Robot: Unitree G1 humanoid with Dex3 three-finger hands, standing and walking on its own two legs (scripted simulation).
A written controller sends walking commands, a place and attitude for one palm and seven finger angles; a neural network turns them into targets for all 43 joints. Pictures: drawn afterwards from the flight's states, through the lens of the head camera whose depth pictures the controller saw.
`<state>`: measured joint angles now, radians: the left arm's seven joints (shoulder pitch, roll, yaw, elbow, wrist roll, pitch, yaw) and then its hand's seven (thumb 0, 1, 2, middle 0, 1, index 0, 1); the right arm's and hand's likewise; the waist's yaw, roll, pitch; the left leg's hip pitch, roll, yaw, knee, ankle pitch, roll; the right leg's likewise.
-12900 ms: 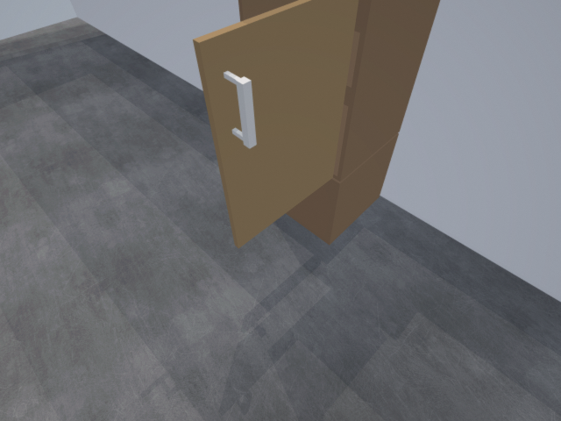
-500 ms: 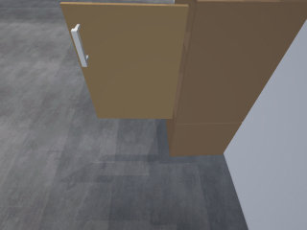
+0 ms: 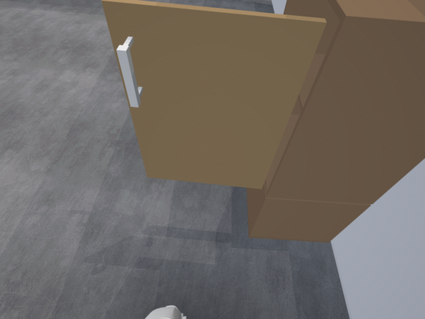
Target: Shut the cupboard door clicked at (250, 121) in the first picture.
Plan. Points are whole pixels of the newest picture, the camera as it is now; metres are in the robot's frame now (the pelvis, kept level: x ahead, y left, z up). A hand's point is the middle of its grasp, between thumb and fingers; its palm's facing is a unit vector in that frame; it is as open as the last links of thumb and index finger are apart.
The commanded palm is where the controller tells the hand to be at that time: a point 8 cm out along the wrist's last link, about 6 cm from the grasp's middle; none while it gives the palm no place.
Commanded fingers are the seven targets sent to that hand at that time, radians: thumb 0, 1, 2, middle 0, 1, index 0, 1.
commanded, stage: come to a stop and stand still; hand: left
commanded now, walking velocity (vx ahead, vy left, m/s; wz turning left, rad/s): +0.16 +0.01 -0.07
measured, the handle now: (132, 73) +0.57 +0.23 +0.13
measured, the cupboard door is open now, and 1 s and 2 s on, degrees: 88 88 88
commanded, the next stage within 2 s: look again from close up in 1.68 s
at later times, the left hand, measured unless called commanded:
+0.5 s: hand out of the picture +0.12 +0.17 -0.15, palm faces -0.03 -0.97 -0.25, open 7.4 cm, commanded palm none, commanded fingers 0.00 0.90 0.90 -0.20 -0.30 -0.20 -0.30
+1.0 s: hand out of the picture +0.05 +0.19 -0.16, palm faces +0.02 -0.99 -0.17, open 7.4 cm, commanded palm none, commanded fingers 0.00 0.90 0.90 -0.20 -0.30 -0.20 -0.30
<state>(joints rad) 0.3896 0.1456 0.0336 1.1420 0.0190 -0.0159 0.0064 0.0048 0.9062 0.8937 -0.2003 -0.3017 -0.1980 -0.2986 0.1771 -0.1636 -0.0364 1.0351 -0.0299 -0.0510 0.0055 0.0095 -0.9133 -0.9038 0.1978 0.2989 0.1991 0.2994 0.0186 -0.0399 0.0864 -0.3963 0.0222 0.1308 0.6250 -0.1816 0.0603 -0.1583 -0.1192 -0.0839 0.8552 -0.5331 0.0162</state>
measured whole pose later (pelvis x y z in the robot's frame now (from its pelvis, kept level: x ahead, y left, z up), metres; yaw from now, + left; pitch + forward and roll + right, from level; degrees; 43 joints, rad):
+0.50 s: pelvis +0.05 -0.02 +0.01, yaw -2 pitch +0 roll +1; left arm 0.19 0.17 0.04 0.99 0.03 0.02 0.03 0.00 0.91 0.89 -0.20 -0.30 -0.20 -0.30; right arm 0.20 -0.18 -0.05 1.05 -0.01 0.05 -0.03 0.01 -0.92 -0.90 0.20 0.30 0.20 0.30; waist -0.02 0.02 0.09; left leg -0.35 0.01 0.07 0.82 -0.49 -0.02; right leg -0.28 -0.02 -0.09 0.57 -0.29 -0.04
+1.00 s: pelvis +0.04 +0.02 +0.02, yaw -2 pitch -1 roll +0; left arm 0.26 0.18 0.02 1.11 0.02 0.03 0.02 0.00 0.91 0.89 -0.20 -0.30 -0.20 -0.30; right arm 0.23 -0.16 -0.01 1.08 -0.02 0.01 -0.03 0.01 -0.93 -0.90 0.20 0.30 0.20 0.30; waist 0.03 -0.04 0.03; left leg -0.11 -0.03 0.08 0.40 -0.29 0.05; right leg -0.23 -0.06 -0.07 0.43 -0.19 0.02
